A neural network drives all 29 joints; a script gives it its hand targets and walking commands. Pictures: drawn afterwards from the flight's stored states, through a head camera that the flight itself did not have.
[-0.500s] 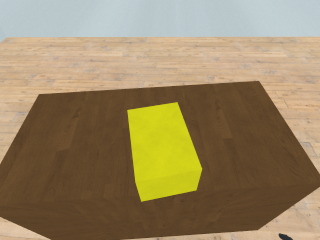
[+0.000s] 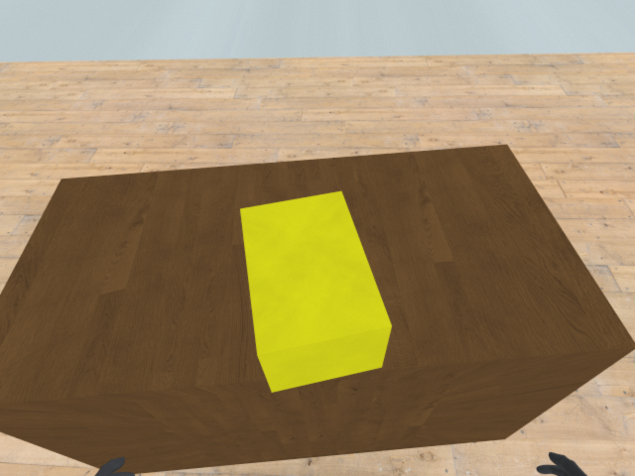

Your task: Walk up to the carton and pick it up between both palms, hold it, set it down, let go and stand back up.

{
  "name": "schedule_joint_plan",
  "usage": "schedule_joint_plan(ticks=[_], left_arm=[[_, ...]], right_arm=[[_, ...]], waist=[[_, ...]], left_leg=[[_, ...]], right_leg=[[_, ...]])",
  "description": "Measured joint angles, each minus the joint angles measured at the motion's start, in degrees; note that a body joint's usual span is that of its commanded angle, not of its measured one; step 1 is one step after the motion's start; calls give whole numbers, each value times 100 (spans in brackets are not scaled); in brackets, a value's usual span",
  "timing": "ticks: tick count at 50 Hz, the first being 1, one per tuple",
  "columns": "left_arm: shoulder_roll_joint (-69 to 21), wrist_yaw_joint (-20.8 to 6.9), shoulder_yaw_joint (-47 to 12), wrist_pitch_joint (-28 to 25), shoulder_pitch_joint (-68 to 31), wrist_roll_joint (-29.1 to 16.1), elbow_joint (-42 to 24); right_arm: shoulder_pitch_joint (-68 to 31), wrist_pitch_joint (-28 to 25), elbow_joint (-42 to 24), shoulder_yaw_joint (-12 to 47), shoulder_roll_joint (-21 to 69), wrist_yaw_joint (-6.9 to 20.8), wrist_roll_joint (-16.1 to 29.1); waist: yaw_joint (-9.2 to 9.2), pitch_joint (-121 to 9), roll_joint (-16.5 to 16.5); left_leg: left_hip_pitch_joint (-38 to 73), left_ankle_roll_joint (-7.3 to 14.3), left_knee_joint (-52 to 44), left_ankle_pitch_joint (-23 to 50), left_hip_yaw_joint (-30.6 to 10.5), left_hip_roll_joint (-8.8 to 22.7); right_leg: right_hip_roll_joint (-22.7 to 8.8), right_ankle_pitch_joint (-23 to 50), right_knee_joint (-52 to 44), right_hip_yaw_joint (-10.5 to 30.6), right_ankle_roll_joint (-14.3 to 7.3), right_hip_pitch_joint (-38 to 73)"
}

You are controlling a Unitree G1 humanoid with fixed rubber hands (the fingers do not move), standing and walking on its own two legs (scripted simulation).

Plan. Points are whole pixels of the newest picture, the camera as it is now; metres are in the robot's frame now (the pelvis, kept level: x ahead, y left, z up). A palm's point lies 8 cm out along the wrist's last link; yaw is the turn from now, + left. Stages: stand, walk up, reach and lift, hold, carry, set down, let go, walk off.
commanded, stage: reach and lift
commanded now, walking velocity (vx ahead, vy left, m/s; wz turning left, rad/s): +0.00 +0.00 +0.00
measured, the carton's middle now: (308, 285) +0.43 +0.03 -0.07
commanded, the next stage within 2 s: none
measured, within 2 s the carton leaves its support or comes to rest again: neither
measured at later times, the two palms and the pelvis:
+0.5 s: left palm out of the picture +0.12 +0.27 -0.06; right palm out of the picture +0.10 -0.28 -0.07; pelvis -0.03 +0.02 +0.00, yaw +1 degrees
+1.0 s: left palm out of the picture +0.15 +0.24 -0.05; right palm (559, 469) +0.14 -0.25 -0.04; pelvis -0.01 +0.02 +0.00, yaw +1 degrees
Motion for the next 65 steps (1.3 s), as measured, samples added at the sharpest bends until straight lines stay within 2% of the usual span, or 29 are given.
schedule_joint_plan(ticks=[3,6,11,18,24,29,38,45,51,57,65], left_arm=[[-107,-24,218,1055,-475,307,-1003],[-235,-144,349,1608,-639,522,-2034],[-462,-35,337,1896,-239,564,-3128],[-680,134,144,2080,508,407,-3419],[-775,324,-66,1892,696,160,-3582],[-918,414,-187,1679,659,-71,-3642],[-1206,562,-178,1200,617,-227,-3479],[-1325,681,-217,749,917,-152,-3720],[-1455,744,-341,336,1189,-134,-3876],[-1573,794,-372,-191,1381,-106,-3979],[-1705,737,-337,-858,1646,-138,-4031]], right_arm=[[-224,-308,-241,-272,109,167,-136],[-298,-433,-625,-287,182,151,70],[24,-457,-1202,-177,157,231,425],[389,0,-1505,-367,36,506,371],[684,198,-1954,-508,174,726,249],[770,265,-2317,-538,269,797,227],[904,239,-2734,-401,115,873,396],[1043,0,-2790,-244,80,914,745],[1119,-323,-2766,-86,247,868,1038],[1121,-800,-2766,156,427,755,1243],[1303,-1317,-2907,472,432,520,1433]], waist=[[26,367,-140],[95,584,-332],[205,534,-533],[172,270,-401],[168,191,-198],[123,132,-30],[179,-115,-58],[240,-216,-234],[250,-222,-247],[214,-232,-175],[285,-233,-132]], left_leg=[[-423,-37,585,-175,-154,-30],[-561,-60,854,-252,-210,-32],[-261,-35,727,-221,-232,-27],[63,63,453,-95,-212,-130],[62,143,304,35,-110,-203],[-18,188,202,130,-7,-220],[17,211,-122,269,92,-248],[166,172,-338,299,1,-256],[245,141,-397,243,-70,-252],[347,112,-444,179,-112,-228],[519,76,-514,134,-145,-184]], right_leg=[[-44,-251,624,-155,-9,-394],[-51,-346,899,-210,-29,-521],[-42,-277,697,-227,-22,-179],[-138,-155,421,-209,58,153],[-209,-49,372,-112,121,79],[-224,65,305,-11,166,-52],[-241,167,102,86,191,-101],[-247,176,-141,-1,163,95],[-243,138,-282,-70,151,234],[-218,112,-428,-107,134,395],[-173,103,-581,-136,107,614]])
